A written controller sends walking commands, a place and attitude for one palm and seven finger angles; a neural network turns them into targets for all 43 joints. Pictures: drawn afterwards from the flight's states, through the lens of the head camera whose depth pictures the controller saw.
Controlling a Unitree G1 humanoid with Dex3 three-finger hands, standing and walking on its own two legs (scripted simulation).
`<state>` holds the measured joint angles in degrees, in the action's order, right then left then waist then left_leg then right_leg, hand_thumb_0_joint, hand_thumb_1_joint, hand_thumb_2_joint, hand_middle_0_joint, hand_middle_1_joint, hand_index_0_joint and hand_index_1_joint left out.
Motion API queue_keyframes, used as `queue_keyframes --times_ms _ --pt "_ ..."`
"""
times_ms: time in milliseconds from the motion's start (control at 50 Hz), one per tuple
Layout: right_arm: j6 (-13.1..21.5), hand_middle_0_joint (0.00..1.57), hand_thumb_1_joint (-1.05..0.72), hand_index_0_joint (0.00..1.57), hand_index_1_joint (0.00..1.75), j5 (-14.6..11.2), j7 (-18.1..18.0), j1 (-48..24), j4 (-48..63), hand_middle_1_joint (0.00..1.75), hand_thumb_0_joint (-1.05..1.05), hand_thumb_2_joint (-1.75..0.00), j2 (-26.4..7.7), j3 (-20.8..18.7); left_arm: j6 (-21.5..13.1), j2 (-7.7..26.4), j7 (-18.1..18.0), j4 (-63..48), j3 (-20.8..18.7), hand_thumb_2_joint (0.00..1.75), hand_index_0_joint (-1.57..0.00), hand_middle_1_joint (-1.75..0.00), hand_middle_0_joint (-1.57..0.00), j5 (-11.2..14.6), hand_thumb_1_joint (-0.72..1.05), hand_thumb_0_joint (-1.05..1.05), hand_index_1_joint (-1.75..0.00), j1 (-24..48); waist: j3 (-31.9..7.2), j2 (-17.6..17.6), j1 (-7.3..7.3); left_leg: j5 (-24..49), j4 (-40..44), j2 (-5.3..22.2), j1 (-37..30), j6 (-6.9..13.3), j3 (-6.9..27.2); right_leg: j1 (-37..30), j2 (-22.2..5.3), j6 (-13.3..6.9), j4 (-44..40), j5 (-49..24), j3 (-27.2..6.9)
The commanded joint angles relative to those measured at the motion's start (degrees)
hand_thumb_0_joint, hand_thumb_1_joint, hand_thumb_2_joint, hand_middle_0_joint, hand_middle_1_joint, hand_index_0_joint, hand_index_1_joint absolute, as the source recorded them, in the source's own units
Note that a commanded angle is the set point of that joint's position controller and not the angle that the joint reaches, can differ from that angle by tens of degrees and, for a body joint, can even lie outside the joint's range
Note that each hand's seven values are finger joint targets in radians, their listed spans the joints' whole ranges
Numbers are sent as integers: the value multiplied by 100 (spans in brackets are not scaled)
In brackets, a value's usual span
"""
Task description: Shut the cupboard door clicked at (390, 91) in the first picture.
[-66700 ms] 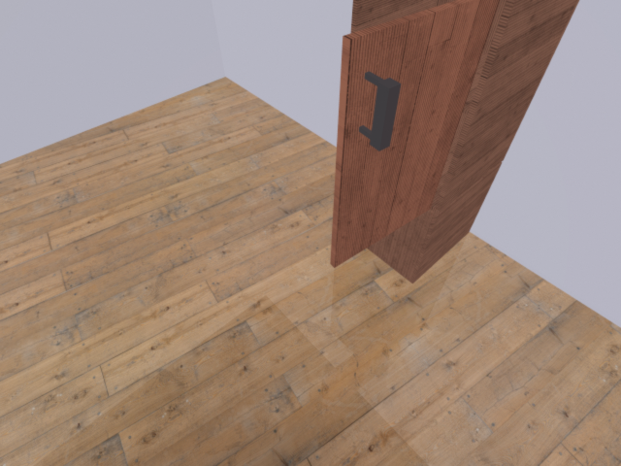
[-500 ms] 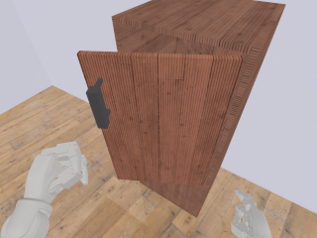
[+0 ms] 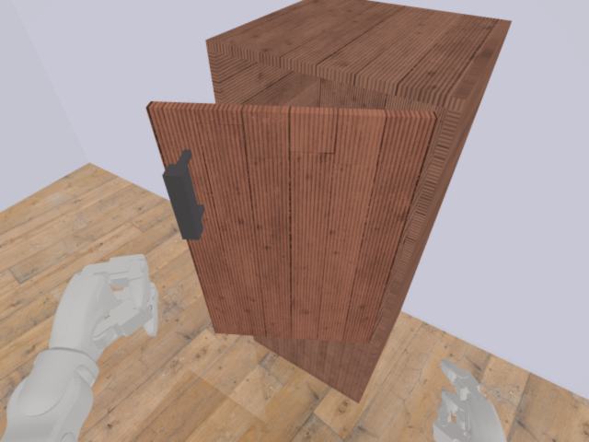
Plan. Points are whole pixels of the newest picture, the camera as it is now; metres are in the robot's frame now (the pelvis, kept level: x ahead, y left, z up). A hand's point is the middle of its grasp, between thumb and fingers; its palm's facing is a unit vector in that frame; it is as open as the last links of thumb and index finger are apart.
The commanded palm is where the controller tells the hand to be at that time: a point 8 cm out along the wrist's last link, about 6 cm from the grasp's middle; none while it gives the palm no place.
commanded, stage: raise the hand and make a fist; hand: left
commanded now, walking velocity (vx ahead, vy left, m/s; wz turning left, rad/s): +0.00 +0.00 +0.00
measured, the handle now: (189, 194) +0.41 +0.20 +0.14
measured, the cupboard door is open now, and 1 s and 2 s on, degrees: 27 27 25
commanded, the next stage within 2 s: bring the fist close to the handle in 0.06 s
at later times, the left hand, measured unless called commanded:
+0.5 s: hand (171, 279) +0.26 +0.18 +0.14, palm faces +0.02 -1.00 -0.07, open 3.1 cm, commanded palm +0.23 +0.23 +0.14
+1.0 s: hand (195, 261) +0.28 +0.15 +0.15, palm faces +0.02 -1.00 -0.07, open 3.1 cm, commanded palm +0.27 +0.20 +0.14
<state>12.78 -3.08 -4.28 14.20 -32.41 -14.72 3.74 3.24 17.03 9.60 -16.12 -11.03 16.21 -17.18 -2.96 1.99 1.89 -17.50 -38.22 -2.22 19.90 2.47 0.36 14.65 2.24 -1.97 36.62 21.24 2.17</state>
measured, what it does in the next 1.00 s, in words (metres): stands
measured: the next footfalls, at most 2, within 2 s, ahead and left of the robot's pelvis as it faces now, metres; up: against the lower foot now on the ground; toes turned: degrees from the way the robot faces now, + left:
none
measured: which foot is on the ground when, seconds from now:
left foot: down 0.00-1.00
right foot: down 0.00-1.00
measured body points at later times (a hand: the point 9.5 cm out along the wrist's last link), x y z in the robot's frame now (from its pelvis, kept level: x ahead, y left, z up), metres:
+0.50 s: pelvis +0.01 +0.00 +0.00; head -0.01 -0.02 +0.45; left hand +0.26 +0.23 +0.14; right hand +0.20 -0.22 -0.07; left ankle +0.03 +0.09 -0.72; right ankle -0.02 -0.10 -0.72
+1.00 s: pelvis +0.02 -0.01 +0.00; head +0.00 -0.03 +0.45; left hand +0.28 +0.21 +0.15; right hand +0.20 -0.24 -0.07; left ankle +0.03 +0.09 -0.72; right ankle -0.02 -0.10 -0.72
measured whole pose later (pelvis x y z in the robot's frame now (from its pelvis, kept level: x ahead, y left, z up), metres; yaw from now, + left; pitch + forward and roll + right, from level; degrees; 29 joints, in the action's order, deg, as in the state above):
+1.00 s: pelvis +0.02 -0.01 +0.00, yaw +0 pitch +0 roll +0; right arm 9.2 -2.9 -3.3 12.7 -33.1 -14.3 3.7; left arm 2.5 13.9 6.4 -10.4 -7.4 13.9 -7.2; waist -3.3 2.8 1.0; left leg -18.0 -36.2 -2.1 18.0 1.7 0.3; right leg 13.3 2.4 -2.7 35.5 22.1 2.0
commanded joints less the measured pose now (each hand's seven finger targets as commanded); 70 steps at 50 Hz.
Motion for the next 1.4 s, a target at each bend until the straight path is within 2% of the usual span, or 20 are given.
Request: queue_keyframes --times_ms 0,80,140,180,300,360,460,480,540,580,620,700,760,900,960,1060,1120,1180,1240,1380 --pt "454 20 -90 20 30 -19 -8 -818 846 30 0 -90 -588 -240 -841 665 -108 -1249 -538 90 -130 -150 -130 140 90 0 -150 1155 -454 329 -30 511 615 211 -733 -104 327 566 -125 72 -693 -644 -15" --pt "398 20 -90 20 30 -95 -35 -773 846 30 0 -90 -726 -305 -286 598 225 -536 -288 90 -130 -150 -130 118 90 0 -150 735 -86 -3 -32 279 643 207 -492 -80 349 589 -164 115 -862 -554 -116" --pt "327 20 -90 20 30 -110 -78 -862 998 30 0 -90 -704 -300 -29 680 337 -883 -333 90 -130 -150 -130 140 90 0 -150 964 -289 -193 -1 393 650 181 -569 -44 307 499 -180 154 -880 -597 -109" --pt "356 20 -90 20 30 -56 -108 -900 985 30 0 -90 -704 -301 -154 976 206 -1342 -596 90 -130 -150 -130 148 90 0 -150 1374 -610 -245 -9 649 589 199 -761 -22 326 379 -173 154 -820 -846 -114" --pt "467 20 -90 20 30 11 -47 -843 814 30 0 -90 -579 -232 -758 647 -210 -1365 -422 90 -130 -150 -130 40 90 0 -150 1734 -672 156 -52 773 659 221 -962 -79 399 482 -119 81 -640 -877 42" --pt "379 20 -90 20 30 -33 -5 -785 749 30 0 -90 -609 -241 -495 426 -132 -660 -150 90 -130 -150 -130 -37 90 0 -150 1549 -346 102 -95 581 679 214 -807 -105 371 603 -137 98 -706 -847 29" --pt "158 20 -90 20 30 -69 -13 -893 962 30 0 -90 -639 -279 56 507 23 -601 -222 90 -130 -150 -130 -30 90 0 -150 1570 -638 -243 27 913 637 163 -794 -55 243 265 -189 136 -751 -1314 -63" --pt "142 20 -90 20 30 -56 -27 -887 962 30 0 -90 -681 -305 47 788 -12 -656 -452 90 -130 -150 -130 -30 90 0 -150 1529 -753 -402 30 1073 571 183 -797 -39 223 154 -199 150 -748 -1493 -101" --pt "175 20 -90 20 30 -24 1 -965 1044 30 0 -90 -554 -248 -251 628 -139 -1314 -394 90 -130 -150 -130 6 90 0 -150 1933 -1043 -1 34 1366 567 164 -1055 -54 190 110 -182 127 -624 -1769 -36" --pt "209 20 -90 20 30 14 15 -877 968 30 0 -90 -583 -263 -491 855 -272 -1442 -595 90 -130 -150 -130 -6 90 0 -150 1955 -1063 -57 0 1540 497 197 -1083 -51 205 125 -161 127 -590 -1938 -33" --pt "209 20 -90 20 30 6 51 -814 935 30 0 -90 -551 -274 -615 604 -290 -1286 -448 90 -130 -150 -130 -27 90 0 -150 1731 -1016 -9 -30 1644 483 191 -1099 -67 175 162 -158 127 -544 -2083 -11" --pt "105 20 -90 20 30 -48 102 -779 900 30 0 -90 -606 -303 -322 192 -162 -647 32 90 -130 -150 -130 -89 90 0 -150 1463 -505 6 -105 1378 513 191 -890 -78 174 370 -178 139 -624 -1895 -3" --pt "-40 20 -90 20 30 -81 41 -803 924 30 0 -90 -666 -324 -23 411 -105 -367 -97 90 -130 -150 -130 -87 90 0 -150 1815 -356 -308 -134 991 549 161 -750 -47 157 414 -195 189 -788 -1571 -106" --pt "15 20 -90 20 30 6 27 -914 948 30 0 -90 -555 -281 -544 557 -414 -1203 -219 90 -130 -150 -130 -130 90 0 -150 2555 -1220 -22 -84 1472 532 176 -1223 -39 170 87 -184 127 -614 -1918 -81" --pt "-26 20 -90 20 30 -6 55 -866 803 30 0 -90 -579 -277 -596 569 -441 -461 -307 90 -130 -150 -130 -137 90 0 -150 2454 -823 -210 -134 1245 534 172 -1004 -63 131 232 -174 154 -679 -1811 -94" --pt "-213 20 -90 20 30 -101 50 -961 803 30 0 -90 -636 -287 -105 384 -286 429 -6 90 -130 -150 -130 -175 90 0 -150 2773 -330 -235 -166 733 623 140 -760 -54 92 391 -229 189 -943 -1272 -232" --pt "-247 20 -90 20 30 -99 12 -1015 863 30 0 -90 -648 -296 -33 499 -272 324 -34 90 -130 -150 -130 -179 90 0 -150 3322 -602 -264 -168 774 624 135 -874 -25 110 294 -250 201 -958 -1278 -270" --pt "-168 20 -90 20 30 -35 2 -1023 914 30 0 -90 -637 -295 -345 830 -383 -138 -331 90 -130 -150 -130 -170 90 0 -150 3479 -1123 -217 -77 1074 600 143 -1092 -12 110 28 -242 191 -858 -1657 -264" --pt "-105 20 -90 20 30 1 72 -957 879 30 0 -90 -556 -287 -699 761 -468 -239 -468 90 -130 -150 -130 -165 90 0 -150 3132 -1482 -116 14 1584 593 145 -1204 -45 56 -249 -244 172 -647 -2405 -198" --pt "-281 20 -90 20 30 -93 130 -915 853 30 0 -90 -688 -345 -269 566 -277 760 -330 90 -130 -150 -130 -169 90 0 -150 2549 -440 -538 -101 1042 597 135 -725 -29 1 126 -282 318 -934 -2070 -287"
